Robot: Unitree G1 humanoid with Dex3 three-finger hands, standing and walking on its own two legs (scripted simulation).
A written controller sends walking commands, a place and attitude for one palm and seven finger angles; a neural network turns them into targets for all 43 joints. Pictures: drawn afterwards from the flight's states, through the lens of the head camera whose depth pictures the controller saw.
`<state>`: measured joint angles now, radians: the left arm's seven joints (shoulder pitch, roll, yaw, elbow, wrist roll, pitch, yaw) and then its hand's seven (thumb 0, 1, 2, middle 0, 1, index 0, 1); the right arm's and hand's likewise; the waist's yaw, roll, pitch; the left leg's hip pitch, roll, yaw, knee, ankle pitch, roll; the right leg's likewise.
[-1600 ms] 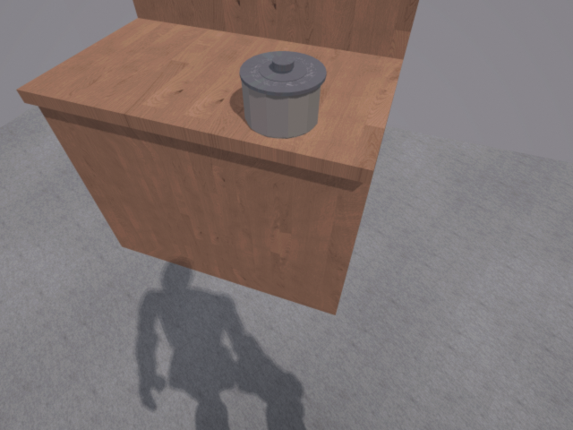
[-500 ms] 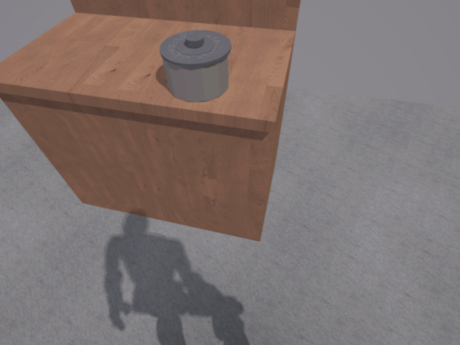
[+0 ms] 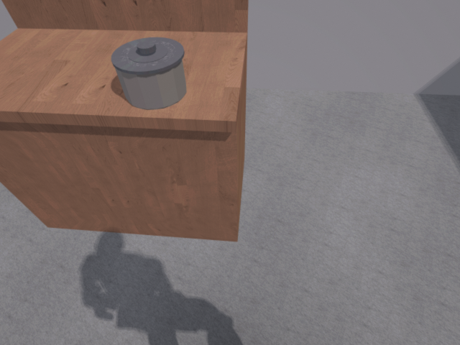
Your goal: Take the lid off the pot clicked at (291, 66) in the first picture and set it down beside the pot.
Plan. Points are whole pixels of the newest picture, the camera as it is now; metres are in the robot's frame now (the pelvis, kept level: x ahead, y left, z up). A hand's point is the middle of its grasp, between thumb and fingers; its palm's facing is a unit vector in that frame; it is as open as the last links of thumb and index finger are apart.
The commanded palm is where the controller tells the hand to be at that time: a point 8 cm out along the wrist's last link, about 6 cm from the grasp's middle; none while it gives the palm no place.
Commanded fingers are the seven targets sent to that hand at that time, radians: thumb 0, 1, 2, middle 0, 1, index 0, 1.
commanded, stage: take the last steps up to it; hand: left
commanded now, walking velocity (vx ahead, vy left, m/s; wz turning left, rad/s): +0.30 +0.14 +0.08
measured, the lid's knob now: (146, 47) +0.78 +0.26 +0.14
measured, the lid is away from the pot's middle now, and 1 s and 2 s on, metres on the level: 0.00 0.00 0.00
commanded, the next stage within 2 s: come to a stop and stand still in 0.74 s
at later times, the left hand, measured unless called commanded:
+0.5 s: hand out of the picture +0.14 +0.26 -0.16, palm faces +0.07 -0.98 -0.21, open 7.4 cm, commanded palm none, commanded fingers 0.00 0.90 0.90 -0.20 -0.30 -0.20 -0.30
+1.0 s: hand (118, 296) +0.24 +0.27 -0.16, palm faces +0.09 -0.98 -0.19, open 7.3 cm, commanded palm none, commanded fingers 0.00 0.90 0.90 -0.20 -0.30 -0.20 -0.30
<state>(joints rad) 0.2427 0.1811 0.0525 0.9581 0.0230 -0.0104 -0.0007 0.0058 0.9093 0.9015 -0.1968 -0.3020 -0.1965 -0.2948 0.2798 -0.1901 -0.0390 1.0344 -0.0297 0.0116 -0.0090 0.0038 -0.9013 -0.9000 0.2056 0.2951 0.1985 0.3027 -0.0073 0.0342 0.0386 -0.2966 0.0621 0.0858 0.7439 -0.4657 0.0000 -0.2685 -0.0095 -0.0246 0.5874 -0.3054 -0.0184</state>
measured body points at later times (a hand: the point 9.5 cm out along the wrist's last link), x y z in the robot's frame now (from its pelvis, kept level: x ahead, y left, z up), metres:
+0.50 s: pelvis +0.12 +0.07 +0.01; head +0.14 +0.07 +0.46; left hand +0.14 +0.31 -0.14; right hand +0.12 -0.15 -0.14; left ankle +0.12 +0.18 -0.73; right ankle +0.13 -0.04 -0.67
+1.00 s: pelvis +0.27 +0.10 +0.01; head +0.29 +0.10 +0.46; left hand +0.24 +0.32 -0.14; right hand +0.34 -0.15 -0.14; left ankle +0.35 +0.23 -0.71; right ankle +0.25 -0.03 -0.73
